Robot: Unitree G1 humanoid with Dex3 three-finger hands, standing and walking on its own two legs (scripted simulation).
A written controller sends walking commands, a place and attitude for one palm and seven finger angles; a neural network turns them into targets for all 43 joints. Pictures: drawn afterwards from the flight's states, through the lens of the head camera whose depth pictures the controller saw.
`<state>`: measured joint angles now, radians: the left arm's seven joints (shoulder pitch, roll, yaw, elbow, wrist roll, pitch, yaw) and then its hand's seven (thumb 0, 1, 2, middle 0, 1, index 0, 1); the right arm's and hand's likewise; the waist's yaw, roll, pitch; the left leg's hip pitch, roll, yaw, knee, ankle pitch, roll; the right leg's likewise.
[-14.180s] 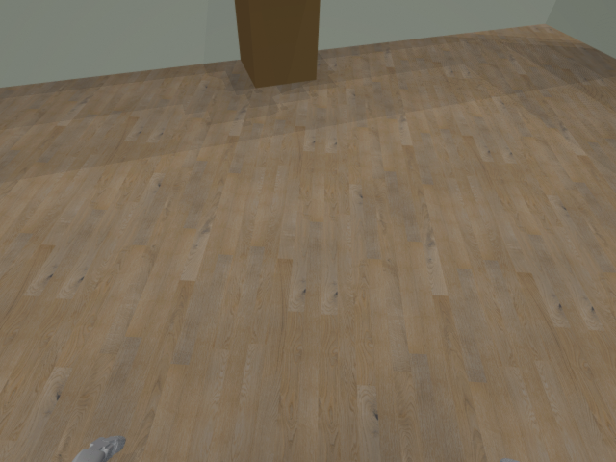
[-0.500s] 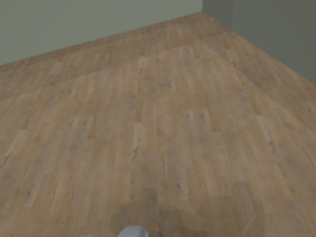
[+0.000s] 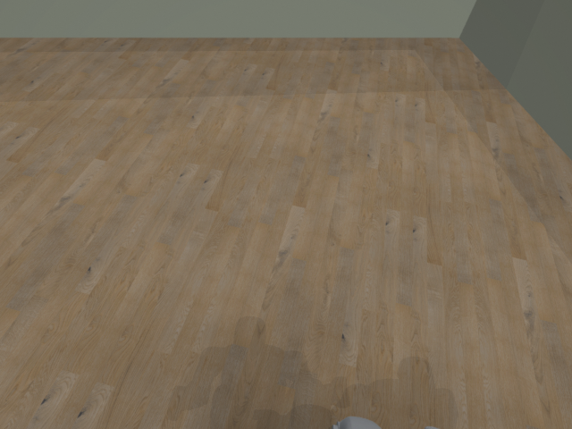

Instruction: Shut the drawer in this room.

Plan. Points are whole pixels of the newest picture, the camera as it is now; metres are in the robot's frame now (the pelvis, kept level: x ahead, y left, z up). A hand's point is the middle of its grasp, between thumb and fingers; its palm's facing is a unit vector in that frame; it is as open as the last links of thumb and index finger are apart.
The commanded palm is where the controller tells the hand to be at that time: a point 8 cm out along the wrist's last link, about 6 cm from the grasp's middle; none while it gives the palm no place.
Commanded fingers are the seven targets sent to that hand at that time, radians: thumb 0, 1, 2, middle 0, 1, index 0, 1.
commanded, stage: turn or walk to find it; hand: left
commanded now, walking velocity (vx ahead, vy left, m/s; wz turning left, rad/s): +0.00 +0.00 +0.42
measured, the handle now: out of the picture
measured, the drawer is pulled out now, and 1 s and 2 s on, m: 0.19 0.19 0.19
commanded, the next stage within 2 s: none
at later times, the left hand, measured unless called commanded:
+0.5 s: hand out of the picture +0.03 +0.14 -0.14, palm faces +0.22 -0.94 -0.28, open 7.4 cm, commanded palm none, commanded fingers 0.00 0.90 0.90 -0.20 -0.30 -0.20 -0.30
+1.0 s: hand out of the picture -0.13 +0.18 -0.18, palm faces +0.47 -0.85 -0.23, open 7.4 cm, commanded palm none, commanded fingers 0.00 0.90 0.90 -0.20 -0.30 -0.20 -0.30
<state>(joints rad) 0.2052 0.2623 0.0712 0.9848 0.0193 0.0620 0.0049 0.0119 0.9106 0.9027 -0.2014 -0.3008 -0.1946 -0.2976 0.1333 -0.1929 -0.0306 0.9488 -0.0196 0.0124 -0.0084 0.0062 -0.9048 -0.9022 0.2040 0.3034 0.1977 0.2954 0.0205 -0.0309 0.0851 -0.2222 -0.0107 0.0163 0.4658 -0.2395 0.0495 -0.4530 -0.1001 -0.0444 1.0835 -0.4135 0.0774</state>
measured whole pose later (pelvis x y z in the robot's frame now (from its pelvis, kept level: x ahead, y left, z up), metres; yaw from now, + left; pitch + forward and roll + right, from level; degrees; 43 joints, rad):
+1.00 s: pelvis -0.06 -0.02 +0.00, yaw +25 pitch -1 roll -1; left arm 0.23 0.25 0.07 1.00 0.02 0.07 0.01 0.01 0.91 0.90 -0.20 -0.30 -0.19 -0.30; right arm 0.13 -0.19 -0.03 0.95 -0.02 0.02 -0.01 0.01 -0.91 -0.90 0.20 0.30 0.20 0.30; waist 0.03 -0.03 0.07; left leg -0.22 -0.01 0.02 0.50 -0.27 0.04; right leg -0.45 -0.10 -0.07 1.06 -0.43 0.07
